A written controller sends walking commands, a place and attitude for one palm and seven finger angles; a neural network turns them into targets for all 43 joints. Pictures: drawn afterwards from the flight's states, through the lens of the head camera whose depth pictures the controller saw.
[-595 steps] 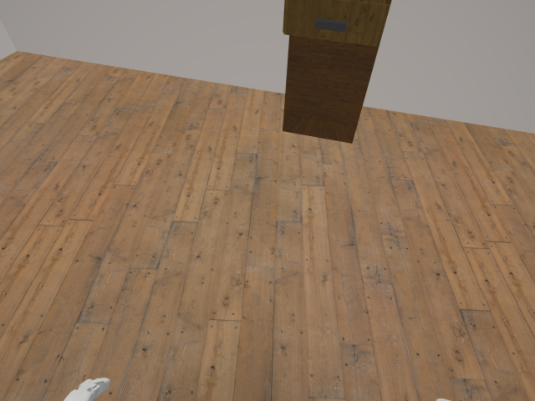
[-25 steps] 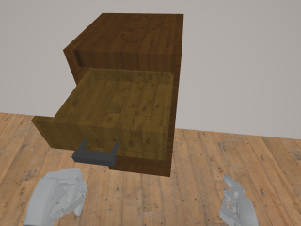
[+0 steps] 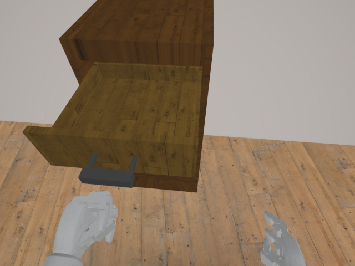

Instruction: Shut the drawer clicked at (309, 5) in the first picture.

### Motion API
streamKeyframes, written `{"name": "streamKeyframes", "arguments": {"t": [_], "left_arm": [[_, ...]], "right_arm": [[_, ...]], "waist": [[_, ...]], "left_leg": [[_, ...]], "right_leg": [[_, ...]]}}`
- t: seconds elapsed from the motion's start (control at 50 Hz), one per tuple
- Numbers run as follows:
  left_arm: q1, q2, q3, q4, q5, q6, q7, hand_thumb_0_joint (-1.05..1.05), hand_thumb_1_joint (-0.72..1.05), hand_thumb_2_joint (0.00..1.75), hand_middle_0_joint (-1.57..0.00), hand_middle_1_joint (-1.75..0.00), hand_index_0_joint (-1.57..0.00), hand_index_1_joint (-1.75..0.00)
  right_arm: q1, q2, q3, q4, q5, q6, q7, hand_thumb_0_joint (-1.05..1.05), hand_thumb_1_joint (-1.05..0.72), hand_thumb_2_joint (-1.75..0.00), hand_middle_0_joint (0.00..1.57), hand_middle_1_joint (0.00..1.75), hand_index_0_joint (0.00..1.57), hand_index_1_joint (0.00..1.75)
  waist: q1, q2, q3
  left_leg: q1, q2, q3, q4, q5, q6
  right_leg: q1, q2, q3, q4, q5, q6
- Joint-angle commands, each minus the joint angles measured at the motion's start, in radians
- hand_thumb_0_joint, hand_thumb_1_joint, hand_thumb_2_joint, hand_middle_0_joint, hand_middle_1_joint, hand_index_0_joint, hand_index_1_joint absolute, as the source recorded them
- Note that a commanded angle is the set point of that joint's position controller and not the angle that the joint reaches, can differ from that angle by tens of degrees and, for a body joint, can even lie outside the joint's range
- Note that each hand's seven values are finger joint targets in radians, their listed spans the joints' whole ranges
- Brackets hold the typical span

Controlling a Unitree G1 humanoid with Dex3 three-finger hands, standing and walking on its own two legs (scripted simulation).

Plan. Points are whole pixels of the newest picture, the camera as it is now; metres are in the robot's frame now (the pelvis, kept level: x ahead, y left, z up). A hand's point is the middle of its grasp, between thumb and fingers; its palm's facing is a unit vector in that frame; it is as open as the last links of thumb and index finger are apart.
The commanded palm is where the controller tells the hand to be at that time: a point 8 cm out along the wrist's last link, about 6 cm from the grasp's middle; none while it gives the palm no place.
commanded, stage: bring the fist close to the handle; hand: left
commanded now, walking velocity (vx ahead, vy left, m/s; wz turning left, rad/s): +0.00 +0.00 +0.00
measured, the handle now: (110, 168) +0.32 +0.18 +0.05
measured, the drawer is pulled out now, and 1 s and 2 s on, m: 0.29 0.29 0.18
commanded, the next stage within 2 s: push the drawer shut in 0.74 s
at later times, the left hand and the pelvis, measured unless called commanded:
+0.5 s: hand (126, 207) +0.23 +0.13 +0.05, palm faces -0.04 -1.00 -0.05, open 3.3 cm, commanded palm +0.20 +0.18 +0.05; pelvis +0.00 +0.00 -0.02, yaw +0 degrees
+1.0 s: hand (128, 209) +0.23 +0.12 +0.04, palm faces -0.05 -1.00 -0.07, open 3.2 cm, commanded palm +0.22 +0.18 +0.05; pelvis +0.00 -0.01 -0.02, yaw +0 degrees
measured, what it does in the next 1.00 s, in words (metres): stands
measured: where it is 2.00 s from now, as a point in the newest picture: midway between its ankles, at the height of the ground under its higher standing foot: outside the picture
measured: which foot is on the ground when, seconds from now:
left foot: down 0.00-1.00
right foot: down 0.00-1.00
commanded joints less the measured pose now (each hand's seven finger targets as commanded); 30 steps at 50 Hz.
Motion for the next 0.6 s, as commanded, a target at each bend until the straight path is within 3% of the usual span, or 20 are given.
{"name": "streamKeyframes", "arguments": {"t": [0.0,0.1,0.18,0.24,0.28,0.32,0.36,0.4,0.46,0.52,0.58], "left_arm": [[-0.046,0.087,0.068,-0.187,-0.005,-0.094,0.024,0.00,0.90,0.90,-1.40,-1.60,-1.40,-1.60],[-0.097,0.038,0.000,-0.166,0.006,-0.113,0.033,0.00,0.90,0.90,-1.40,-1.60,-1.40,-1.60],[-0.169,0.074,0.018,-0.108,0.022,-0.121,0.045,0.00,0.90,0.90,-1.40,-1.60,-1.40,-1.60],[-0.190,0.056,0.006,-0.083,0.025,-0.129,0.050,0.00,0.90,0.90,-1.40,-1.60,-1.40,-1.60],[-0.221,0.084,0.041,-0.066,0.024,-0.133,0.061,0.00,0.90,0.90,-1.40,-1.60,-1.40,-1.60],[-0.220,0.062,0.021,-0.063,0.026,-0.139,0.064,0.00,0.90,0.90,-1.40,-1.60,-1.40,-1.60],[-0.234,0.076,0.031,-0.098,0.020,-0.142,0.068,0.00,0.90,0.90,-1.40,-1.60,-1.40,-1.60],[-0.211,0.077,0.033,-0.102,0.020,-0.139,0.076,0.00,0.90,0.90,-1.40,-1.60,-1.40,-1.60],[-0.191,0.056,0.003,-0.108,0.017,-0.126,0.075,0.00,0.90,0.90,-1.40,-1.60,-1.40,-1.60],[-0.161,0.065,0.018,-0.052,0.021,-0.104,0.074,0.00,0.90,0.90,-1.40,-1.60,-1.40,-1.60],[-0.129,0.073,0.026,-0.074,0.024,-0.101,0.073,0.00,0.90,0.90,-1.40,-1.60,-1.40,-1.60]], "right_arm": [[-0.088,-0.106,-0.046,-0.179,0.003,-0.040,-0.007,0.00,-0.90,-0.90,0.20,0.30,0.20,0.30],[-0.073,-0.109,-0.044,-0.190,0.001,-0.028,0.000,0.00,-0.90,-0.90,0.20,0.30,0.20,0.30],[-0.065,-0.121,-0.043,-0.190,-0.002,-0.012,-0.003,0.00,-0.90,-0.90,0.20,0.30,0.20,0.30],[-0.063,-0.119,-0.045,-0.205,-0.003,-0.002,0.001,0.00,-0.90,-0.90,0.20,0.30,0.20,0.30],[-0.060,-0.122,-0.046,-0.200,-0.004,0.008,0.001,0.00,-0.90,-0.90,0.20,0.30,0.20,0.30],[-0.056,-0.118,-0.046,-0.210,-0.004,0.014,0.005,0.00,-0.90,-0.90,0.20,0.30,0.20,0.30],[-0.053,-0.117,-0.047,-0.216,-0.003,0.016,0.007,0.00,-0.90,-0.90,0.20,0.30,0.20,0.30],[-0.048,-0.114,-0.046,-0.217,-0.003,0.023,0.009,0.00,-0.90,-0.90,0.20,0.30,0.20,0.30],[-0.043,-0.113,-0.046,-0.225,0.000,0.031,0.012,0.00,-0.90,-0.90,0.20,0.30,0.20,0.30],[-0.041,-0.117,-0.048,-0.221,0.002,0.046,0.012,0.00,-0.90,-0.90,0.20,0.30,0.20,0.30],[-0.051,-0.117,-0.049,-0.232,0.003,0.055,0.011,0.00,-0.90,-0.90,0.20,0.30,0.20,0.30]], "waist": [[0.001,-0.041,-0.124],[-0.021,-0.023,-0.143],[-0.032,-0.057,-0.131],[-0.028,-0.052,-0.164],[-0.024,-0.058,-0.186],[-0.022,-0.027,-0.217],[-0.016,-0.002,-0.260],[-0.014,-0.012,-0.271],[-0.025,-0.036,-0.257],[-0.032,-0.088,-0.194],[-0.022,-0.081,-0.188]], "left_leg": [[-0.006,-0.002,-0.037,-0.109,0.218,0.002],[-0.024,0.000,-0.044,-0.080,0.217,-0.001],[-0.079,0.001,-0.050,-0.058,0.168,-0.001],[-0.093,-0.001,-0.047,-0.039,0.158,-0.001],[-0.106,-0.001,-0.046,-0.029,0.166,-0.002],[-0.100,-0.001,-0.041,-0.017,0.194,-0.003],[-0.084,0.000,-0.038,-0.013,0.225,-0.004],[-0.080,0.001,-0.038,-0.015,0.249,-0.003],[-0.083,0.004,-0.036,-0.012,0.267,-0.002],[-0.121,0.004,-0.033,-0.014,0.225,-0.001],[-0.123,0.000,-0.028,-0.018,0.219,0.002]], "right_leg": [[0.057,-0.003,0.049,-0.106,0.187,0.015],[0.008,0.000,0.041,-0.070,0.185,0.015],[-0.033,0.002,0.047,-0.051,0.130,0.015],[-0.046,0.000,0.052,-0.032,0.124,0.014],[-0.037,0.001,0.057,-0.025,0.131,0.012],[-0.040,0.000,0.053,-0.005,0.167,0.011],[-0.013,-0.002,0.058,-0.001,0.201,0.010],[0.006,-0.001,0.059,-0.003,0.230,0.010],[0.011,-0.001,0.058,-0.006,0.264,0.015],[-0.002,0.000,0.063,-0.022,0.237,0.019],[0.012,-0.003,0.070,-0.030,0.234,0.016]]}}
